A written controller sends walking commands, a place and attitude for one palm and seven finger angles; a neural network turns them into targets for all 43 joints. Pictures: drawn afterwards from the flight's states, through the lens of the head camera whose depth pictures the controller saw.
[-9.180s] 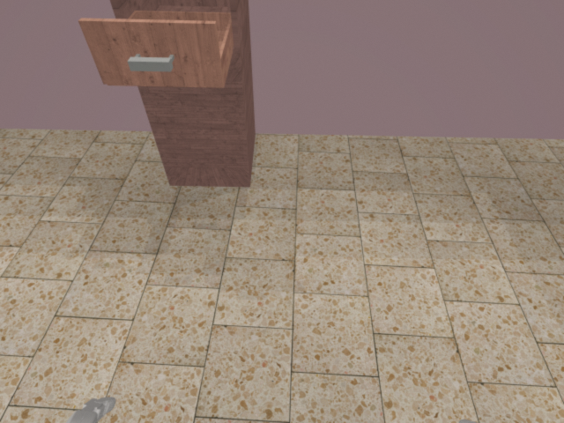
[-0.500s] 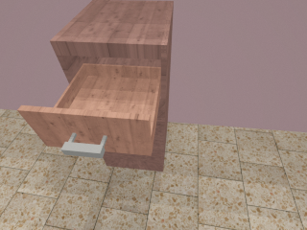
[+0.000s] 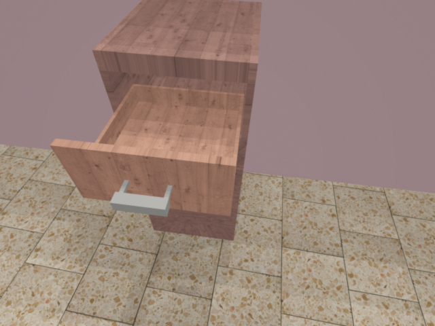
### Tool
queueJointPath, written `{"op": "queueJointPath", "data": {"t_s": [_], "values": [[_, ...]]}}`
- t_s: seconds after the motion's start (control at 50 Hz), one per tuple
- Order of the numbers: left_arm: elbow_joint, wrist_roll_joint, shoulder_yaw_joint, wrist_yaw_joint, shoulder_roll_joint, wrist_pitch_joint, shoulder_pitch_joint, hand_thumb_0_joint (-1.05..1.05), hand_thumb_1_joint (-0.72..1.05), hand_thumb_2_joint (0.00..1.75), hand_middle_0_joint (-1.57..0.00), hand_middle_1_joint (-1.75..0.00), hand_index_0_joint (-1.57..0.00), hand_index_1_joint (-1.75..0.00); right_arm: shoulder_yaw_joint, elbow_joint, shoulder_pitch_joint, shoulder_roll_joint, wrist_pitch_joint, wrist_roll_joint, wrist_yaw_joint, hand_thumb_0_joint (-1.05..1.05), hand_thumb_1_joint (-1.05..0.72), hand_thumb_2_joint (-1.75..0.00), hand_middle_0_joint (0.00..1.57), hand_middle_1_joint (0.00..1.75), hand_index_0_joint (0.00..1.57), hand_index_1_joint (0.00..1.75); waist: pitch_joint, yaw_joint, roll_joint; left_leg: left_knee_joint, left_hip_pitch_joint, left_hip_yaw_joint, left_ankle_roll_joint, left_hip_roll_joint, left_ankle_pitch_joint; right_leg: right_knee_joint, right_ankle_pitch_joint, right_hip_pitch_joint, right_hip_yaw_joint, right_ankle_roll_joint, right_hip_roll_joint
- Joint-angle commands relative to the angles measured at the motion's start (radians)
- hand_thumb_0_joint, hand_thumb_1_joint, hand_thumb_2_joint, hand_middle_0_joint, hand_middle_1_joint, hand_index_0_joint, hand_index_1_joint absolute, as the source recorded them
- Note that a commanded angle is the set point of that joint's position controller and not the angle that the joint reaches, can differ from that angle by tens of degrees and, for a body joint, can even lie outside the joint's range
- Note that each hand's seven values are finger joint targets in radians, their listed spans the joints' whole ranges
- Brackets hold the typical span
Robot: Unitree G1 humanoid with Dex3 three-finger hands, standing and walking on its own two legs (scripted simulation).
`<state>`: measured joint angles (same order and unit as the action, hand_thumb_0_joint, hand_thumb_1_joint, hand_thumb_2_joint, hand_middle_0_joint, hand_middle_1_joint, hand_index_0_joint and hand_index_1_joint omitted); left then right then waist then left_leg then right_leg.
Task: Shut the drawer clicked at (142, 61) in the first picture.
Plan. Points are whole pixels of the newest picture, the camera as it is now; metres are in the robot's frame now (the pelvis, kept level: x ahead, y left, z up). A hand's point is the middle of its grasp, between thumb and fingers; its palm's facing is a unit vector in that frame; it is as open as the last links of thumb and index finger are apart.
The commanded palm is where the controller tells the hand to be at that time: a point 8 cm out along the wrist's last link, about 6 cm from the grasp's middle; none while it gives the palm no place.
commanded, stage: come to a stop and stand still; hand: left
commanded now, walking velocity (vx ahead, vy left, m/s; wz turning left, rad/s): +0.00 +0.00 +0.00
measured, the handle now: (144, 195) +0.35 +0.19 +0.02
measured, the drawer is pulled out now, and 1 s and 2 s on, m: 0.28 0.28 0.27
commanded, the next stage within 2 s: look again from close up in 0.16 s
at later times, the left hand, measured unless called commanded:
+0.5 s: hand out of the picture +0.01 +0.17 -0.18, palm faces +0.01 -0.98 -0.20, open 7.4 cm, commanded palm none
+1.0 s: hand (122, 311) +0.16 +0.20 -0.08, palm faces +0.23 -0.95 -0.21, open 7.2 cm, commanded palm +0.11 +0.23 -0.06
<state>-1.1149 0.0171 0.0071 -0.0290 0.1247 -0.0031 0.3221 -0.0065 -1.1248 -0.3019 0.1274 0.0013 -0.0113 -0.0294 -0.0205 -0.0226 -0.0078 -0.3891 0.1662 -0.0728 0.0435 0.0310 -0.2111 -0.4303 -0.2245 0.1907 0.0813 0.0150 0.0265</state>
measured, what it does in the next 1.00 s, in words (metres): stands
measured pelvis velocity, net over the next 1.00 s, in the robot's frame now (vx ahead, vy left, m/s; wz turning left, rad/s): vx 0.02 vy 0.00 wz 0.00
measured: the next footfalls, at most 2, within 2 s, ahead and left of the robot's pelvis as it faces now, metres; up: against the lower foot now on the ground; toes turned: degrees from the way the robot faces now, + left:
none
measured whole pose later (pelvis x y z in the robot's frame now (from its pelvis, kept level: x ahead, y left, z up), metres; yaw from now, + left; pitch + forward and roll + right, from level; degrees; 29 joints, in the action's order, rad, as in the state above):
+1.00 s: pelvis +0.02 +0.00 -0.01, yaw +0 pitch +0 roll +1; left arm -0.28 -0.12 0.02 -0.11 0.19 0.00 0.47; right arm 0.00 -0.92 -0.34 0.21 -0.22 0.03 -0.06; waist 0.01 0.00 0.00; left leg -0.49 0.20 -0.08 0.04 0.04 -0.30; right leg -0.55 -0.32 0.23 0.07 0.01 0.04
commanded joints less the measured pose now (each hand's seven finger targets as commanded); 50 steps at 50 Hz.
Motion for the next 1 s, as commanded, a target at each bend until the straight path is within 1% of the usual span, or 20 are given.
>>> {"op": "queueJointPath", "data": {"t_s": [0.0,0.18,0.22,0.24,0.26,0.28,0.3,0.34,0.44,0.5,0.6,0.82,0.84,0.86,0.88,0.9,0.92,0.94,0.96,0.98], "values": [[0.015,0.000,0.009,-0.002,0.073,0.020,0.072,0.00,0.90,0.90,-0.20,-0.30,-0.20,-0.30,0.008,0.021,-0.059,0.083,-0.028,-0.001,-0.004,0.00,-0.90,-0.90,0.20,0.30,0.20,0.30,-0.057,0.002,0.001,0.141,0.079,0.148,0.000,-0.138,-0.039,0.073,0.026,-0.012,-0.091,0.017,0.081],[-0.001,-0.005,0.006,-0.010,0.057,0.027,0.087,0.00,0.90,0.90,-0.20,-0.30,-0.20,-0.30,0.002,-0.009,-0.097,0.057,-0.038,0.000,-0.009,0.00,-0.90,-0.90,0.20,0.30,0.20,0.30,-0.041,0.006,-0.007,0.104,0.036,0.122,-0.004,-0.132,0.094,0.064,0.076,-0.007,-0.098,0.019,0.088],[-0.003,-0.004,0.005,-0.010,0.054,0.027,0.087,0.00,0.90,0.90,-0.20,-0.30,-0.20,-0.30,0.001,-0.014,-0.096,0.050,-0.036,0.001,-0.009,0.00,-0.90,-0.90,0.20,0.30,0.20,0.30,-0.076,0.006,-0.016,0.106,0.055,0.123,-0.005,-0.129,0.074,0.070,0.064,0.007,-0.099,0.018,0.086],[-0.028,0.011,-0.012,-0.045,0.101,0.049,0.129,0.00,0.90,0.90,-0.20,-0.30,-0.20,-0.30,0.007,0.070,0.030,0.123,-0.043,0.011,0.010,0.00,-0.90,-0.90,0.20,0.30,0.20,0.30,-0.124,-0.024,-0.036,-0.088,0.132,0.085,-0.032,-0.142,0.118,0.074,0.238,0.055,-0.129,0.010,0.120],[0.019,-0.001,-0.006,-0.038,0.122,0.050,0.084,0.00,0.90,0.90,-0.20,-0.30,-0.20,-0.30,0.009,0.093,-0.028,0.076,-0.025,0.001,0.013,0.00,-0.90,-0.90,0.20,0.30,0.20,0.30,-0.065,0.035,-0.004,-0.071,0.089,0.097,-0.032,-0.095,-0.094,0.107,-0.098,0.091,-0.181,0.038,0.147],[0.040,0.001,-0.005,-0.029,0.114,0.049,0.052,0.00,0.90,0.90,-0.20,-0.30,-0.20,-0.30,0.009,0.081,-0.056,0.068,-0.025,-0.006,0.014,0.00,-0.90,-0.90,0.20,0.30,0.20,0.30,-0.091,0.044,0.034,-0.046,0.099,0.102,-0.023,-0.092,-0.099,0.088,-0.200,0.136,-0.174,0.049,0.128],[0.044,0.001,-0.003,-0.026,0.122,0.057,0.059,0.00,0.90,0.90,-0.20,-0.30,-0.20,-0.30,0.006,0.069,-0.088,0.068,-0.032,-0.011,0.015,0.00,-0.90,-0.90,0.20,0.30,0.20,0.30,-0.021,0.044,0.100,-0.050,0.072,0.098,-0.019,-0.101,-0.029,0.057,-0.103,0.091,-0.152,0.058,0.116],[0.049,-0.004,-0.009,-0.020,0.107,0.054,0.058,0.00,0.90,0.90,-0.20,-0.30,-0.20,-0.30,0.004,0.077,-0.089,0.072,-0.035,-0.004,0.013,0.00,-0.90,-0.90,0.20,0.30,0.20,0.30,0.004,0.041,0.076,-0.026,0.080,0.119,-0.004,-0.110,-0.019,0.030,-0.067,0.049,-0.139,0.054,0.092],[0.043,-0.007,-0.015,-0.016,0.087,0.044,0.050,0.00,0.90,0.90,-0.20,-0.30,-0.20,-0.30,0.000,0.076,-0.082,0.098,-0.043,0.000,0.005,0.00,-0.90,-0.90,0.20,0.30,0.20,0.30,-0.053,0.031,-0.018,0.009,0.093,0.130,0.009,-0.127,0.061,0.003,0.035,0.021,-0.116,0.039,0.073],[0.044,-0.007,-0.014,-0.015,0.091,0.038,0.049,0.00,0.90,0.90,-0.20,-0.30,-0.20,-0.30,-0.002,0.067,-0.074,0.104,-0.043,0.000,0.004,0.00,-0.90,-0.90,0.20,0.30,0.20,0.30,-0.088,0.024,0.003,0.036,0.094,0.129,0.010,-0.126,0.065,0.010,0.038,0.027,-0.115,0.036,0.073],[0.044,-0.008,-0.011,-0.014,0.102,0.032,0.043,0.00,0.90,0.90,-0.20,-0.30,-0.20,-0.30,-0.004,0.052,-0.059,0.115,-0.044,-0.001,0.002,0.00,-0.90,-0.90,0.20,0.30,0.20,0.30,-0.084,0.018,0.002,0.046,0.062,0.122,0.010,-0.129,0.107,0.012,0.070,0.011,-0.113,0.028,0.074],[0.041,-0.010,-0.007,-0.015,0.120,0.031,0.030,0.00,0.90,0.90,-0.20,-0.30,-0.20,-0.30,-0.003,0.023,-0.037,0.126,-0.043,-0.001,-0.003,0.00,-0.90,-0.90,0.20,0.30,0.20,0.30,-0.020,0.017,0.004,0.028,-0.011,0.101,0.002,-0.133,0.229,0.012,0.197,-0.039,-0.115,0.025,0.087],[0.005,0.006,-0.003,-0.053,0.147,0.046,0.094,0.00,0.90,0.90,-0.20,-0.30,-0.20,-0.30,0.011,0.092,0.035,0.161,-0.043,0.012,0.003,0.00,-0.90,-0.90,0.20,0.30,0.20,0.30,-0.040,-0.005,-0.144,-0.169,0.063,0.086,-0.024,-0.164,0.374,0.003,0.562,-0.011,-0.146,-0.001,0.128],[1.552,-0.192,0.140,-0.034,0.374,0.257,-0.642,0.00,0.90,0.90,-0.22,-0.32,-0.22,-0.32,0.045,0.428,0.013,0.321,-0.191,0.055,-0.035,0.00,-0.90,-0.90,0.20,0.30,0.20,0.30,0.469,0.107,0.066,-0.062,-0.202,0.110,-0.021,-0.057,0.460,-0.073,0.474,-0.057,-0.079,0.015,0.030],[1.278,-0.110,0.116,-0.055,0.290,0.191,-0.182,0.00,0.90,0.90,-0.24,-0.34,-0.24,-0.34,0.009,0.380,0.108,0.226,-0.283,0.034,-0.065,0.00,-0.90,-0.90,0.20,0.30,0.20,0.30,0.432,0.016,0.255,-0.032,-0.293,0.089,-0.027,-0.103,0.627,-0.120,0.185,-0.002,-0.058,0.031,-0.011],[1.187,-0.136,0.072,-0.111,0.218,0.140,-0.135,0.00,0.90,0.90,-0.26,-0.37,-0.26,-0.37,0.029,0.313,0.104,0.231,-0.308,0.039,-0.067,0.00,-0.90,-0.90,0.20,0.30,0.20,0.30,0.343,0.038,0.266,-0.030,-0.192,0.088,-0.068,-0.102,0.564,-0.139,0.037,0.053,-0.022,0.020,-0.005],[1.036,-0.135,-0.074,-0.102,-0.012,0.046,0.131,0.00,0.90,0.90,-0.28,-0.39,-0.28,-0.39,0.028,0.303,0.052,0.183,-0.309,0.053,-0.051,0.00,-0.90,-0.90,0.20,0.30,0.20,0.30,0.222,0.059,0.189,-0.026,-0.146,0.104,-0.060,-0.110,0.513,-0.124,-0.003,0.128,-0.013,0.006,-0.006],[1.220,-0.172,-0.083,-0.080,-0.014,0.064,-0.004,0.00,0.90,0.90,-0.30,-0.41,-0.30,-0.41,0.036,0.382,0.079,0.227,-0.323,0.053,-0.040,0.00,-0.90,-0.90,0.20,0.30,0.20,0.30,0.098,0.063,0.152,-0.038,-0.065,0.130,-0.057,-0.107,0.451,-0.109,0.021,0.135,0.003,0.002,0.002],[1.254,-0.163,-0.029,-0.063,0.044,0.102,-0.004,0.00,0.90,0.90,-0.32,-0.43,-0.32,-0.43,0.055,0.410,0.082,0.245,-0.340,0.041,-0.036,0.00,-0.90,-0.90,0.20,0.30,0.20,0.30,0.097,0.074,0.121,-0.082,-0.039,0.131,-0.055,-0.095,0.383,-0.090,0.025,0.161,0.010,0.005,-0.004],[1.228,-0.155,-0.001,-0.044,0.057,0.141,0.062,0.00,0.90,0.90,-0.34,-0.45,-0.34,-0.45,0.063,0.440,0.088,0.246,-0.349,0.027,-0.033,0.00,-0.90,-0.90,0.20,0.30,0.20,0.30,0.073,0.067,0.032,-0.121,0.034,0.126,-0.050,-0.076,0.315,-0.084,0.049,0.180,0.027,0.007,-0.012]]}}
